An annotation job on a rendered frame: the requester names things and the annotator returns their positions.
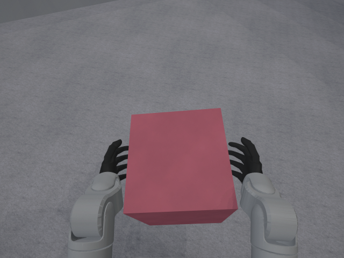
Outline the robot right hand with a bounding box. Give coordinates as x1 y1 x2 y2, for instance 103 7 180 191
228 137 263 183

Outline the robot left hand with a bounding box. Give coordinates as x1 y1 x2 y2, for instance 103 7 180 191
99 139 129 181

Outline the robot left forearm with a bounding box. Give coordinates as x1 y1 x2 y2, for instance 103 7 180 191
67 172 123 258

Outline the carton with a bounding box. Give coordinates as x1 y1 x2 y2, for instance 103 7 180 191
123 108 238 225

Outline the robot right forearm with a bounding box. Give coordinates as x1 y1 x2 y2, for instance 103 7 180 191
240 173 298 258

